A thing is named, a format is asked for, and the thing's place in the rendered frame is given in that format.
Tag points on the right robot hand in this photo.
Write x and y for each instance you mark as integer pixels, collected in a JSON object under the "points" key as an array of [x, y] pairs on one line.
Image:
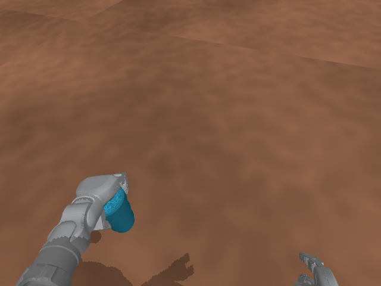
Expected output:
{"points": [[322, 276]]}

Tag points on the left robot hand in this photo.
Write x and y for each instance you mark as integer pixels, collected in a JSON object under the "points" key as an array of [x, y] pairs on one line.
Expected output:
{"points": [[103, 187]]}

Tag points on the cup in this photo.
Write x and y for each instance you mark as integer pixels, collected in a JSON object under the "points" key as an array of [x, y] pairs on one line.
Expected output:
{"points": [[118, 212]]}

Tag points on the left robot arm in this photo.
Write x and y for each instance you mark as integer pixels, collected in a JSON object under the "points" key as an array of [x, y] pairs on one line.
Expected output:
{"points": [[60, 255]]}

